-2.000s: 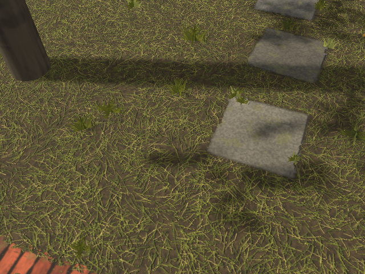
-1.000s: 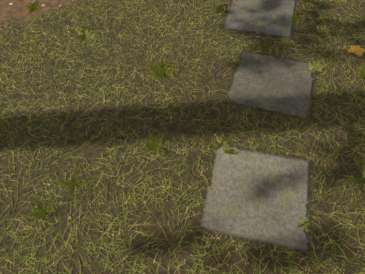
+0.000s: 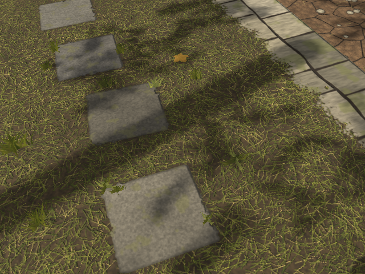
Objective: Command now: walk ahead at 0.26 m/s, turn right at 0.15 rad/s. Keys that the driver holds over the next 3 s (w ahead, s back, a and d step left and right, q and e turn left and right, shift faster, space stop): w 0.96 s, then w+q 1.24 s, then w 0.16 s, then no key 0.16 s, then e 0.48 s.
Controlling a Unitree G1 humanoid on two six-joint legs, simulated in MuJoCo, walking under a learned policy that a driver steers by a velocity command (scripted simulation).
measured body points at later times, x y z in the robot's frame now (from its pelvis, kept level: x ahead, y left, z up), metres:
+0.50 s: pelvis +0.16 +0.06 +0.00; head +0.17 +0.08 +0.45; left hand +0.26 +0.32 -0.14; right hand +0.16 -0.20 -0.13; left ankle +0.10 +0.13 -0.75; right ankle +0.21 -0.08 -0.68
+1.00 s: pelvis +0.44 +0.01 +0.00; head +0.46 +0.00 +0.45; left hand +0.45 +0.28 -0.14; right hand +0.52 -0.25 -0.14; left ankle +0.47 +0.17 -0.67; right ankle +0.44 -0.04 -0.75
